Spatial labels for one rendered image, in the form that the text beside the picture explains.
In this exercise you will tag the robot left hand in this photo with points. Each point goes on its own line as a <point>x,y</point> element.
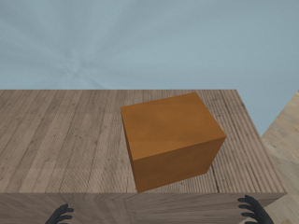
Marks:
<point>56,216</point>

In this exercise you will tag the robot right hand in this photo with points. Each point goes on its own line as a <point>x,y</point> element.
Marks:
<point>258,214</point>

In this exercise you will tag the pedestal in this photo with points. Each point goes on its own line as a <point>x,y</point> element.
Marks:
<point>62,147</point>

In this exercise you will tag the carton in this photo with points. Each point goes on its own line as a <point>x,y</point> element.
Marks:
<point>169,140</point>

